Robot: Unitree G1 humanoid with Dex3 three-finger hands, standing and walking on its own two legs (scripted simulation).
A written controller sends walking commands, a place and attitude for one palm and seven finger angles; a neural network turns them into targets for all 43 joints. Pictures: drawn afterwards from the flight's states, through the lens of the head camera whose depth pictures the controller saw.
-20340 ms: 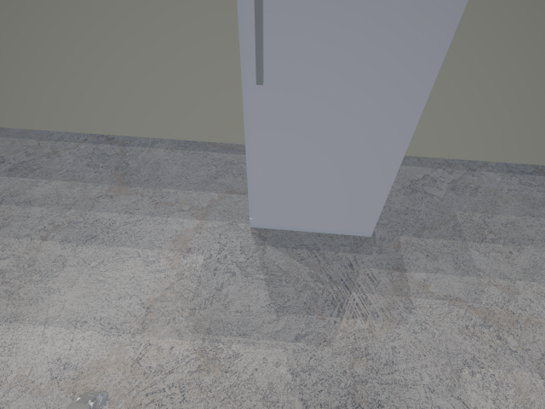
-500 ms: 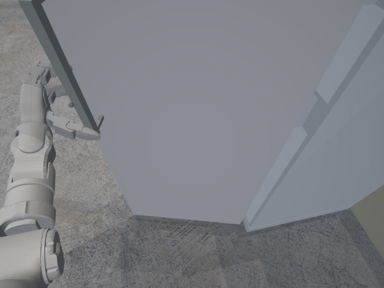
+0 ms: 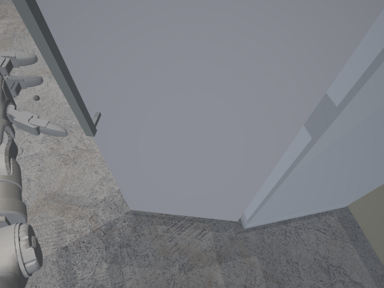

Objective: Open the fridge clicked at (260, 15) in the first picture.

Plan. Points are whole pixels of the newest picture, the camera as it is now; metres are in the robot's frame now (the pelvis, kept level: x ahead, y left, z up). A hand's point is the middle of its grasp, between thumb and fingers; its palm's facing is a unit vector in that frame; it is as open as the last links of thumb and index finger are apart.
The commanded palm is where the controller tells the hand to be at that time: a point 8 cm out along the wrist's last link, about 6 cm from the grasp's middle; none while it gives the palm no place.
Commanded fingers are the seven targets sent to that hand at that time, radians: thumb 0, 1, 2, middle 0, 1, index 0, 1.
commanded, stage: slip the hand off the handle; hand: left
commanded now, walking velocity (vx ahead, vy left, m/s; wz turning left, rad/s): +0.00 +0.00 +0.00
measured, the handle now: (70, 73) +0.46 +0.24 +0.18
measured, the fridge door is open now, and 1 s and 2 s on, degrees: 73 73 73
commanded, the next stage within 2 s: draw the hand back to the body in 0.72 s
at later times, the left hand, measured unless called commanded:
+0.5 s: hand (8, 133) +0.35 +0.31 +0.15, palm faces +0.30 -0.92 -0.25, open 14.7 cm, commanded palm +0.30 +0.35 +0.17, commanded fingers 0.00 -0.55 0.20 -0.25 -1.15 -0.25 -1.15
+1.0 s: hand (3, 159) +0.30 +0.30 +0.15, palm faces +0.09 -1.00 -0.02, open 14.7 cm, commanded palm +0.25 +0.35 +0.17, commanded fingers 0.00 -0.55 0.20 -0.25 -1.15 -0.25 -1.15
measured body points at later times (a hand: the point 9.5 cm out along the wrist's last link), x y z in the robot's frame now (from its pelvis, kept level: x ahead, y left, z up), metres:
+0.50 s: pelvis -0.01 +0.00 +0.00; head +0.03 +0.00 +0.45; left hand +0.33 +0.36 +0.16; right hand +0.11 -0.26 -0.10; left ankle +0.00 +0.12 -0.72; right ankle -0.03 -0.12 -0.72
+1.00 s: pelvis -0.01 -0.01 +0.01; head -0.01 -0.01 +0.46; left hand +0.28 +0.35 +0.16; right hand +0.15 -0.26 -0.08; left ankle +0.00 +0.12 -0.72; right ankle -0.03 -0.12 -0.72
